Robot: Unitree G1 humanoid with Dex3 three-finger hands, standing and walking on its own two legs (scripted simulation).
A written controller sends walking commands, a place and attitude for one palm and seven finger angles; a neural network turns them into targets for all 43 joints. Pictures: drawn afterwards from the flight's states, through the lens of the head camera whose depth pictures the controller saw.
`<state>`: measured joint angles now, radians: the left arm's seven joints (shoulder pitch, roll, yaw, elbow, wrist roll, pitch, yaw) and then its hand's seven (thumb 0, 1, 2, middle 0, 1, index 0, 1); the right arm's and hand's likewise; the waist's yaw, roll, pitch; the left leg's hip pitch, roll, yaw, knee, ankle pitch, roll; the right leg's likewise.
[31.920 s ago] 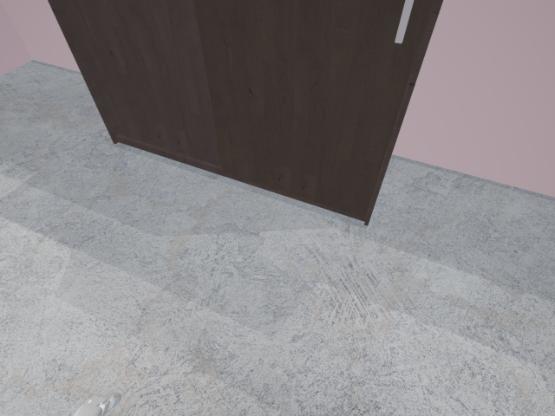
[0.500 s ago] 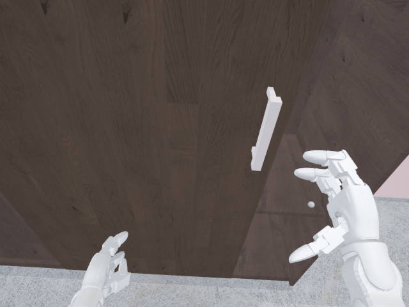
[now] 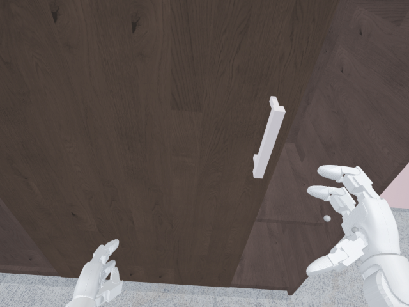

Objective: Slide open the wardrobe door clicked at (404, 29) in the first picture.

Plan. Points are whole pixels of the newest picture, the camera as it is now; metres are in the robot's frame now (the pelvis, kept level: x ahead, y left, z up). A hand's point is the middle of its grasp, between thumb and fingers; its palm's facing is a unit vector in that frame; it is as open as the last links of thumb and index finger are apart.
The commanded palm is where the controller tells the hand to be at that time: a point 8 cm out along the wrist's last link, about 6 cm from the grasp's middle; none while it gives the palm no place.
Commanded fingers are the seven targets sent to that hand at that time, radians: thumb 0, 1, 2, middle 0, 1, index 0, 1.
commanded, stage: draw the hand back to the body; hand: right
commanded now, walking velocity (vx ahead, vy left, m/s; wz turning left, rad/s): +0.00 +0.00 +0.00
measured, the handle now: (265, 139) +0.40 -0.11 +0.17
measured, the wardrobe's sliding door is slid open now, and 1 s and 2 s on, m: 0.28 0.28 0.28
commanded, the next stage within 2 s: step back with the hand held close in 1.24 s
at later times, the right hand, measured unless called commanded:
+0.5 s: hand (378, 235) +0.20 -0.24 +0.16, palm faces +0.38 +0.87 -0.32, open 12.4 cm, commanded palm +0.16 -0.28 +0.17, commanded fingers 0.00 -0.28 -0.60 0.22 0.66 0.22 0.66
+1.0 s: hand out of the picture +0.19 -0.29 +0.17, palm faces +0.49 +0.79 -0.37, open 7.8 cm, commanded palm +0.15 -0.32 +0.18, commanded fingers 0.00 -0.90 -0.90 0.20 0.30 0.20 0.30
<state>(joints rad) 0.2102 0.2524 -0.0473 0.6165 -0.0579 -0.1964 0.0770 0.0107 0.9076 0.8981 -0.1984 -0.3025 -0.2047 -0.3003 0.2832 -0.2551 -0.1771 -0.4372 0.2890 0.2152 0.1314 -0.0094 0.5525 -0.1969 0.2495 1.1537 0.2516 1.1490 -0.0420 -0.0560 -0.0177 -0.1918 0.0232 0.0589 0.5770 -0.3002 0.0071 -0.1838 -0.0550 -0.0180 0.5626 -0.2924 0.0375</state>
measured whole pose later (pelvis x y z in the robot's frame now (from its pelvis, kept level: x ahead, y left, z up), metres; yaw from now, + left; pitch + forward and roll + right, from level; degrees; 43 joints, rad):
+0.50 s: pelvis +0.00 -0.01 +0.01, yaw +0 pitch -7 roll +0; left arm 0.20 0.22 -0.03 0.68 0.01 -0.21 0.09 0.01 0.91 0.90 -0.20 -0.30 -0.21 -0.30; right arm 0.42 -0.30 -0.22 -0.42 0.07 -0.05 -0.11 0.00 0.06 -0.43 0.24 0.87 0.24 0.86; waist -0.07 -0.05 0.07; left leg -0.09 0.03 0.05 0.43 -0.22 -0.01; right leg -0.09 -0.04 -0.03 0.44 -0.23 0.02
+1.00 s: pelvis +0.01 -0.02 +0.01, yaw +1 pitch -7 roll +0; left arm 0.18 0.23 0.00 0.68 0.00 -0.17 0.08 0.01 0.91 0.90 -0.20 -0.30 -0.21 -0.30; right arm 0.45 -0.34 -0.35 -0.40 0.08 -0.05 -0.12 0.01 -0.79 -0.85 0.21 0.37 0.21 0.36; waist -0.08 -0.06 0.06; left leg -0.04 0.03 0.05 0.37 -0.21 -0.01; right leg -0.04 -0.04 -0.04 0.40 -0.23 0.02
